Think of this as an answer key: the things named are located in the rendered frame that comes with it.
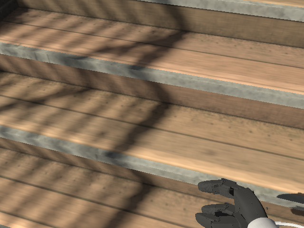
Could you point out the robot right forearm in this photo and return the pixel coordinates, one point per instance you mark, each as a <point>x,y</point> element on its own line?
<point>262,223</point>

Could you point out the robot right hand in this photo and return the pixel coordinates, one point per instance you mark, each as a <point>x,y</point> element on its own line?
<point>226,215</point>

